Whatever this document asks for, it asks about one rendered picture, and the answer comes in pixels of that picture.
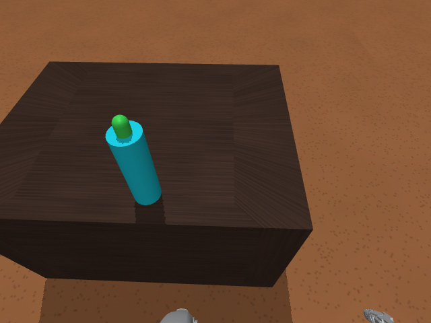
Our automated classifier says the bottle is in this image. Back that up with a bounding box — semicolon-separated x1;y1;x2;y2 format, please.
106;115;162;205

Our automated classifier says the right robot hand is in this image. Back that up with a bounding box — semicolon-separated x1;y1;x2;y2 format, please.
363;309;394;323

